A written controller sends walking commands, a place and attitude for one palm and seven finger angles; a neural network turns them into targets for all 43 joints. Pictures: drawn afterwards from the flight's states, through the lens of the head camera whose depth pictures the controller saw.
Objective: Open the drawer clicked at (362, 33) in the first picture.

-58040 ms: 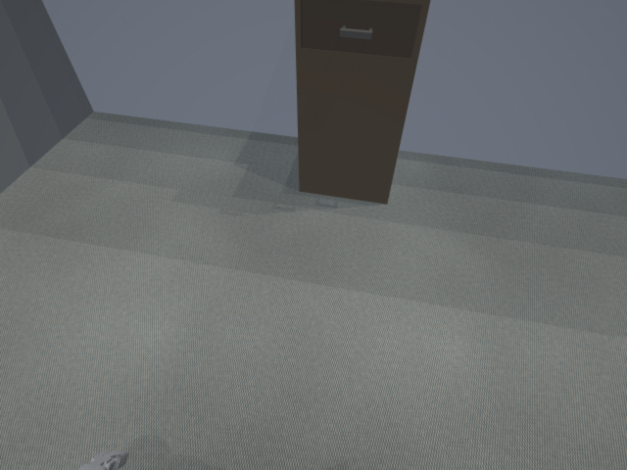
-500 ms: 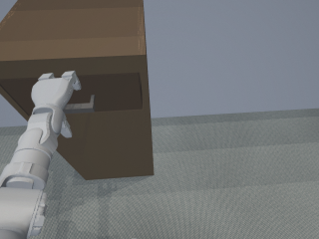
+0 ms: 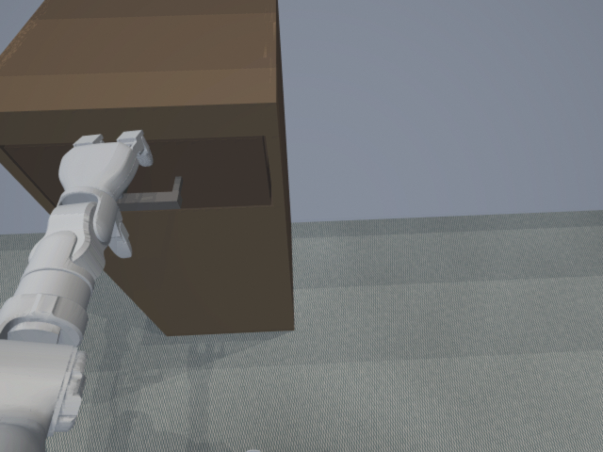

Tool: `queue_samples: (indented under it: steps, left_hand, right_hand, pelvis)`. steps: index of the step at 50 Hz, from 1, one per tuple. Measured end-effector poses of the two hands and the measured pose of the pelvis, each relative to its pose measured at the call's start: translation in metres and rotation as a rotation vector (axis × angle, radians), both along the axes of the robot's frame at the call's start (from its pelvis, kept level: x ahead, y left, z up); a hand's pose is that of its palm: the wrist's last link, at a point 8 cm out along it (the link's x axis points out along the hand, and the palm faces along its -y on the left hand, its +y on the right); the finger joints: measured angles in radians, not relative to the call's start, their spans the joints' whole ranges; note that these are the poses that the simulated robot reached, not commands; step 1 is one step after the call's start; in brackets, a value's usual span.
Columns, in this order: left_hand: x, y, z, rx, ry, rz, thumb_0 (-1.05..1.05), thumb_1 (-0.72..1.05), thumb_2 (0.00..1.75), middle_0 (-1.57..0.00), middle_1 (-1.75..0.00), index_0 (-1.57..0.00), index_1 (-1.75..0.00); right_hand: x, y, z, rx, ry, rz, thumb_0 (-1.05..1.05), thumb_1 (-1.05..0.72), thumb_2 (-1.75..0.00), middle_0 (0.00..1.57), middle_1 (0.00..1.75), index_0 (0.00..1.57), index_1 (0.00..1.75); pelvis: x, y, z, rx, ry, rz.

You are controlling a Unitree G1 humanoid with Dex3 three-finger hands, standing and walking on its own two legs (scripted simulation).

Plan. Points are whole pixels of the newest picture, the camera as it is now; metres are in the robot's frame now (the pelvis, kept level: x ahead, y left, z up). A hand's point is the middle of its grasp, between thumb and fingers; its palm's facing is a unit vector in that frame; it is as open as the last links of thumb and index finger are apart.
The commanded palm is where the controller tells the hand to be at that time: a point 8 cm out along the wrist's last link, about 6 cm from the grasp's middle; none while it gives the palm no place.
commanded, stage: re-aim the fingers above the handle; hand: left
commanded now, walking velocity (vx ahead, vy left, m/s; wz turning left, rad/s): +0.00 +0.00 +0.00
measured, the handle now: (149, 192) +0.50 +0.25 +0.02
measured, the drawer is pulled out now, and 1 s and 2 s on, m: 0.00 0.00 0.00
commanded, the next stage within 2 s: lower the fingers behind the handle in 1.78 s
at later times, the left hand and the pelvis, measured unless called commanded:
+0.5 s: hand (119, 197) +0.44 +0.26 +0.08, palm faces -0.03 -0.05 -1.00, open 13.8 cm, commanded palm +0.43 +0.26 +0.14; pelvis +0.00 +0.01 +0.00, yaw +0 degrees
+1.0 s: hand (107, 199) +0.44 +0.28 +0.07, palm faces -0.06 -0.04 -1.00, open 13.8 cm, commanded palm +0.43 +0.27 +0.14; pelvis -0.01 +0.01 +0.00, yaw -1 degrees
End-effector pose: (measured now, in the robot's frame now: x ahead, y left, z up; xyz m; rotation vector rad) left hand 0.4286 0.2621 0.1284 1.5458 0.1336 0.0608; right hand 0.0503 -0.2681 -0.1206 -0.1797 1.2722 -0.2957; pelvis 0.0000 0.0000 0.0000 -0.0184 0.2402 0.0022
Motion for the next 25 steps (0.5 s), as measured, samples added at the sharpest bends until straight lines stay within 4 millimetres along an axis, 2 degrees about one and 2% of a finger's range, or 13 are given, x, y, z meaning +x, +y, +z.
queue_samples:
  steps: [7, 11, 18, 25]
  left_hand:
    - [0.005, -0.013, 0.003, -0.028, 0.015, -0.063, -0.01, -0.49, 0.30, -0.32, -1.20, -0.33, -1.20]
    - [0.004, -0.010, 0.003, -0.034, -0.001, -0.062, 0.00, -0.49, 0.30, -0.32, -1.20, -0.34, -1.21]
    - [-0.004, 0.002, 0.000, -0.016, 0.003, -0.028, 0.00, -0.49, 0.30, -0.32, -1.20, -0.33, -1.21]
    - [-0.007, 0.000, 0.003, -0.028, -0.014, -0.055, -0.01, -0.49, 0.30, -0.32, -1.20, -0.33, -1.20]
  right_hand:
    - [-0.017, 0.001, 0.002, -0.003, 0.033, -0.031, 0.01, -0.91, -0.90, 0.20, 0.30, 0.20, 0.30]
    - [-0.022, 0.001, 0.002, -0.002, 0.031, -0.045, 0.01, -0.91, -0.90, 0.20, 0.30, 0.20, 0.30]
    - [-0.019, 0.004, 0.002, 0.001, 0.016, -0.038, 0.01, -0.91, -0.90, 0.20, 0.30, 0.20, 0.30]
    - [-0.008, 0.007, 0.005, -0.009, -0.011, -0.014, 0.01, -0.91, -0.90, 0.20, 0.30, 0.20, 0.30]
  pelvis:
    - [0.001, 0.001, 0.002, -0.001, -0.007, -0.007]
    - [0.000, 0.003, 0.002, 0.001, -0.005, -0.019]
    - [-0.002, 0.005, 0.002, -0.001, -0.007, -0.017]
    - [-0.004, 0.008, 0.002, -0.005, -0.014, -0.005]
